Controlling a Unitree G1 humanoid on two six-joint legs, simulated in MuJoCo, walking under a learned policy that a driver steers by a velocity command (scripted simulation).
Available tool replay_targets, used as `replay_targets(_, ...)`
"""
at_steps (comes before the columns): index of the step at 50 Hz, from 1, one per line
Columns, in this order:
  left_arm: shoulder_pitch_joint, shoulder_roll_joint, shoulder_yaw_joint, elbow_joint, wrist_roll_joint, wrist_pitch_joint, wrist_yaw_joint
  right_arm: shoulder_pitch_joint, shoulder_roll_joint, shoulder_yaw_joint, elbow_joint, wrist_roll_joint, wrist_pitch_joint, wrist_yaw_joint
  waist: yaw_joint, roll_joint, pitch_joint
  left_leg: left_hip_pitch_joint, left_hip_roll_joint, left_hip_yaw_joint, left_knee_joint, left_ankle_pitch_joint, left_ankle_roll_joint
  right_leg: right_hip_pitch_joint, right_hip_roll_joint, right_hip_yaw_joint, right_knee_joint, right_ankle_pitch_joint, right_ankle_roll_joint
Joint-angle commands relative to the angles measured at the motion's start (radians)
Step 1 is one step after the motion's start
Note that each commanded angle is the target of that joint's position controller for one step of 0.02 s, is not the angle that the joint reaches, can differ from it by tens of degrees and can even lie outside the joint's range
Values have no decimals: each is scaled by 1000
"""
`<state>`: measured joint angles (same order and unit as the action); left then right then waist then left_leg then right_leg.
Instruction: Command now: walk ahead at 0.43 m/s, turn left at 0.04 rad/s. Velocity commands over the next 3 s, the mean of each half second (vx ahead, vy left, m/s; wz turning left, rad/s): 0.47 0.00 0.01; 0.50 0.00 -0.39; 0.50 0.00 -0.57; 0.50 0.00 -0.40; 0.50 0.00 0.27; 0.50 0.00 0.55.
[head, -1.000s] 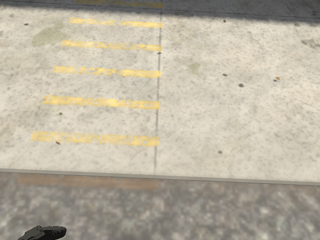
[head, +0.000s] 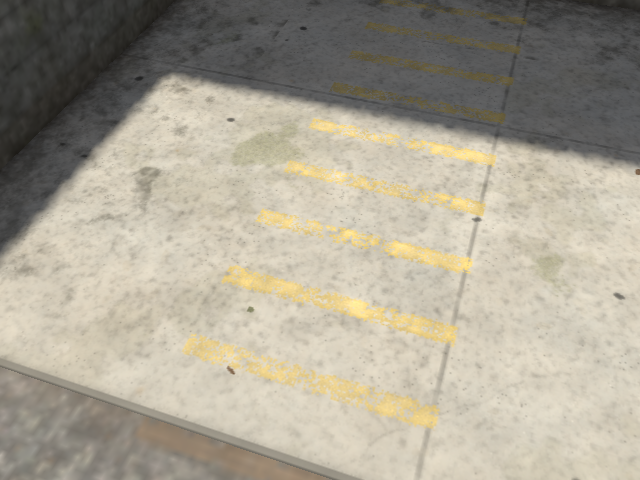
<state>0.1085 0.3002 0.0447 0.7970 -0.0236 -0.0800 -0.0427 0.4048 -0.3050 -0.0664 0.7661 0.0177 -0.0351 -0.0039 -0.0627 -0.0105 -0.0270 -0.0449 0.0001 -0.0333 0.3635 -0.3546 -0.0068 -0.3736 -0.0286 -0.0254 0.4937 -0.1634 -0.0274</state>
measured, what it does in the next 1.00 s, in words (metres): walks ahead, turning right: left foot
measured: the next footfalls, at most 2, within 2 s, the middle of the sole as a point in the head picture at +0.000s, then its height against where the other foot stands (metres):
left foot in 0.52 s outside the picture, level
right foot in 1.06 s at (396, 395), level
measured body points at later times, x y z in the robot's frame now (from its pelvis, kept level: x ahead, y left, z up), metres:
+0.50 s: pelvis +0.25 +0.00 -0.01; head +0.29 +0.00 +0.44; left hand +0.22 +0.28 -0.14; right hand +0.50 -0.22 -0.08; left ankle +0.41 +0.10 -0.73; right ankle +0.06 -0.11 -0.73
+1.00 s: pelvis +0.52 -0.02 -0.01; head +0.55 -0.04 +0.44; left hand +0.77 +0.16 -0.10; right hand +0.49 -0.31 -0.14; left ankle +0.41 +0.11 -0.74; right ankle +0.66 -0.18 -0.71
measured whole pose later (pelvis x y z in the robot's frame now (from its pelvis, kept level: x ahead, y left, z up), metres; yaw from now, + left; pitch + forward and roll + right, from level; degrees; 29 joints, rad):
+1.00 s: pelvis +0.52 -0.02 -0.01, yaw -15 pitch +1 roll +3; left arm 0.10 0.26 0.05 0.73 -0.02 -0.02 -0.05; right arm 0.30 -0.28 -0.08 0.85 0.01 -0.07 -0.01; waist -0.07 -0.03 0.05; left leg 0.11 -0.01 0.27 0.24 -0.35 -0.01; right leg -0.61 -0.09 -0.02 0.64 -0.04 -0.05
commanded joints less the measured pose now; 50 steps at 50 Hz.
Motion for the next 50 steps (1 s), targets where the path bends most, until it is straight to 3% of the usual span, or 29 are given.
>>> replay_targets(1,278,229,66,18,12,-19,21,-64,-42,3,-91,-19,-17,-2,170,-106,-100,-381,63,-7,417,108,75,482,-213,297,-106,-112,-121)
replay_targets(2,343,295,82,33,16,-19,10,-42,-32,6,-130,-10,-38,-11,165,-323,-153,-649,-52,-10,694,-209,29,625,-353,696,-245,-341,-247)
replay_targets(3,292,206,56,24,8,-23,7,-64,-121,-17,-118,9,-50,-9,160,-192,-83,-749,8,-86,823,-183,32,583,-350,688,-272,-453,-243)
replay_targets(4,239,158,41,10,11,-22,9,-102,-139,-22,-119,21,-56,-2,141,-150,-3,-783,52,-72,837,-90,49,509,-316,573,-274,-408,-209)
replay_targets(5,191,136,34,-3,20,-20,10,-116,-123,-20,-111,13,-58,-3,121,-97,21,-766,86,-56,813,-4,51,449,-272,485,-285,-319,-188)
replay_targets(7,150,99,21,-12,31,-17,13,-134,-97,-20,-109,-3,-53,3,92,-92,54,-705,126,-47,746,102,42,347,-214,355,-321,-123,-175)
replay_targets(9,155,103,22,-6,25,-22,17,-131,-68,-15,-107,-8,-44,6,79,-91,53,-683,129,-24,705,155,20,312,-191,275,-345,40,-186)
replay_targets(12,180,124,26,11,19,-21,27,-207,-45,-6,-136,-15,-41,3,88,-54,71,-704,125,-3,552,258,-10,306,-172,183,-359,237,-187)
replay_targets(15,217,134,26,27,13,-14,38,-313,-10,10,-164,-9,-52,16,122,-57,90,-631,96,31,339,406,-9,280,-137,105,-373,265,-162)
replay_targets(18,283,146,28,54,5,-4,42,-410,-4,16,-191,0,-61,35,155,-46,117,-601,69,45,217,470,3,322,-164,102,-373,236,-164)
replay_targets(21,306,155,34,75,0,12,47,-451,-22,11,-214,3,-67,52,139,-50,125,-611,57,28,155,415,39,431,-214,108,-322,314,-150)
replay_targets(23,294,174,42,75,1,21,51,-406,-54,-1,-207,-1,-66,55,97,-70,81,-526,25,45,142,333,70,485,-226,102,-237,523,-132)
replay_targets(24,291,184,46,75,2,27,53,-339,-81,-15,-192,-5,-65,50,55,-85,28,-409,-4,64,143,294,90,486,-215,103,-140,695,-123)
replay_targets(25,274,174,40,71,6,35,54,-187,-120,-37,-151,-5,-63,40,-31,-72,-67,-194,-21,81,113,320,121,433,-170,77,42,770,-98)
replay_targets(26,272,133,22,46,25,33,54,-4,-176,-54,-116,-18,-58,26,-100,-11,-218,151,132,-71,175,339,176,210,-122,67,323,517,-69)
replay_targets(27,433,-18,-22,33,22,14,43,39,-254,-68,-97,-27,-57,28,-13,272,-385,514,405,-561,99,114,334,-193,69,57,705,-256,-7)
replay_targets(28,367,93,3,54,-4,-3,37,50,-143,-43,-103,-22,-55,24,-67,206,-390,469,410,-684,-22,-12,313,-288,55,186,820,-400,-11)
replay_targets(29,259,153,25,12,-31,-11,35,-25,-113,-29,-101,-21,-55,19,-60,158,-199,324,378,-513,-53,10,262,-353,7,170,841,-330,-16)
replay_targets(30,202,142,23,-5,-29,-13,40,-91,-94,-22,-100,-21,-57,17,-26,87,-105,174,340,-387,-82,95,236,-332,-44,140,798,-240,-13)
replay_targets(31,179,127,26,-8,-12,-8,43,-141,-67,-16,-94,-25,-62,20,5,66,-34,53,302,-293,-121,170,221,-301,-72,135,743,-185,-6)
replay_targets(32,211,113,31,1,-10,7,44,-172,-50,-12,-89,-32,-72,22,43,98,-17,-27,274,-217,-157,212,208,-233,-101,144,712,-141,-1)
replay_targets(34,253,68,28,16,-12,36,47,-202,-39,-15,-71,-30,-89,25,75,97,9,-112,256,-125,-218,255,214,-180,-111,137,687,-111,14)
replay_targets(37,194,52,30,-14,-4,60,53,-208,-66,-26,-38,-34,-100,20,83,74,68,-143,256,-15,-261,322,214,-256,-122,152,605,-19,33)
replay_targets(42,54,29,21,-59,3,41,24,-182,-104,-36,-6,-31,-85,0,37,46,99,-80,221,150,-268,391,181,-271,-102,88,313,231,33)
replay_targets(46,-77,18,12,-124,3,39,0,-106,-135,-48,32,-14,-58,-6,-17,28,136,61,267,196,-233,432,174,-321,-88,29,180,210,5)
replay_targets(48,-108,26,14,-154,3,40,-12,-91,-149,-53,44,-3,-40,-7,-16,39,139,139,290,211,-183,518,162,-337,-73,2,147,132,-18)
replay_targets(50,-79,51,28,-170,2,45,-19,-112,-175,-60,41,5,-24,-12,22,72,94,178,295,239,-74,815,139,-252,-19,-51,137,31,-54)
